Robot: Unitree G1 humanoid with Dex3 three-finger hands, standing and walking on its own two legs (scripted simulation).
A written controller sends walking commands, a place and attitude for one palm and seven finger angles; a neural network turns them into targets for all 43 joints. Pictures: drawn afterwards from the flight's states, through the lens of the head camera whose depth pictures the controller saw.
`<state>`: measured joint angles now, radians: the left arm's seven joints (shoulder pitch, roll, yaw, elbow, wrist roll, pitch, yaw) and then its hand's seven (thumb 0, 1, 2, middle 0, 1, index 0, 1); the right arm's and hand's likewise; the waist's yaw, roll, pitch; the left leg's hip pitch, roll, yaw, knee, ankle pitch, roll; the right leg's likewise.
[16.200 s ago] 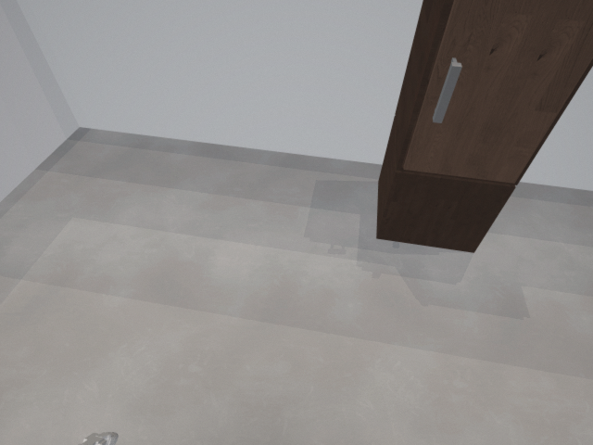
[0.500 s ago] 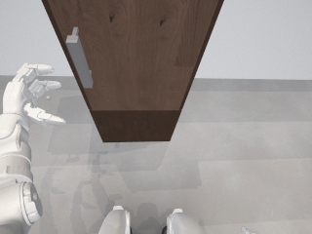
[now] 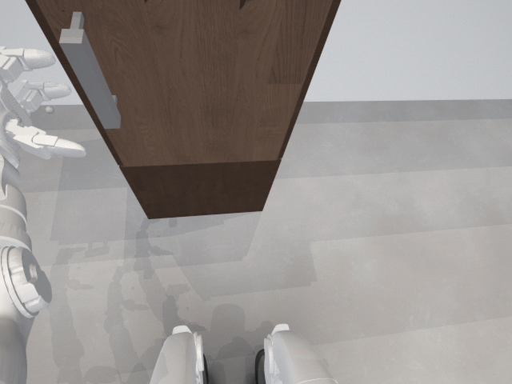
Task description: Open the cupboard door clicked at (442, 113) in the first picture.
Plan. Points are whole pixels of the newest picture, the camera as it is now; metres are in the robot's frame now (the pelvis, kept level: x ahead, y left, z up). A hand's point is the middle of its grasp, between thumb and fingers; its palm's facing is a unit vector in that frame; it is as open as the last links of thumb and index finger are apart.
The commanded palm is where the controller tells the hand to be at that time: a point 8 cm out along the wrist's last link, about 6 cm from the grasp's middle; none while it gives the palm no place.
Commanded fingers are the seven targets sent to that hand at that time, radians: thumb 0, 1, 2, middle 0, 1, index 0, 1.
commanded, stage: move the hooked fingers beside the handle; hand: left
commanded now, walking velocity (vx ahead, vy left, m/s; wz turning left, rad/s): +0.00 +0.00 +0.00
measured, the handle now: (96, 76) +0.57 +0.21 +0.06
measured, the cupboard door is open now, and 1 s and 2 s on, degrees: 0 0 1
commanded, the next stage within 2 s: slide the fingers in behind the handle in 0.84 s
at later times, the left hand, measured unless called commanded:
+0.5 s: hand (51, 105) +0.51 +0.27 +0.06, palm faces +0.05 -1.00 -0.01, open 14.0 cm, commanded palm +0.49 +0.30 +0.06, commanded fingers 0.00 -0.50 0.30 -0.30 -1.20 -0.30 -1.20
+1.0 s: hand (54, 111) +0.50 +0.26 +0.06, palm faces +0.05 -1.00 -0.02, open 14.0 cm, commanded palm +0.48 +0.29 +0.06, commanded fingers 0.00 -0.50 0.30 -0.30 -1.20 -0.30 -1.20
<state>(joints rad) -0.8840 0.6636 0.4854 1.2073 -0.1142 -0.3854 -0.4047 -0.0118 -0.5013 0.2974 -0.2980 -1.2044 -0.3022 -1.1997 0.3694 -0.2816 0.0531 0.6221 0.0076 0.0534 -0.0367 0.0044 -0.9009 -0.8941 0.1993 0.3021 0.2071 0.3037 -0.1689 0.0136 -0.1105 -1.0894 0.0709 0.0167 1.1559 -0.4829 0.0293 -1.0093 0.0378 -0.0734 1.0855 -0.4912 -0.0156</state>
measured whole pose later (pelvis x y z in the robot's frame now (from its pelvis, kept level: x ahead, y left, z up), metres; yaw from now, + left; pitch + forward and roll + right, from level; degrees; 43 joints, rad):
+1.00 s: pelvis +0.00 +0.00 +0.00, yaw +0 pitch +24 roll -4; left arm -0.87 0.63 0.46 1.19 -0.11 -0.39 -0.37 -0.01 -0.50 0.30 -0.30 -1.20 -0.30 -1.20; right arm 0.36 -0.27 0.06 0.61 0.00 0.08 -0.02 0.00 -0.90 -0.89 0.20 0.30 0.21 0.30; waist -0.17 0.02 -0.11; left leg -1.09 0.07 0.01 1.16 -0.49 0.03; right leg -1.00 0.04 -0.08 1.08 -0.49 -0.01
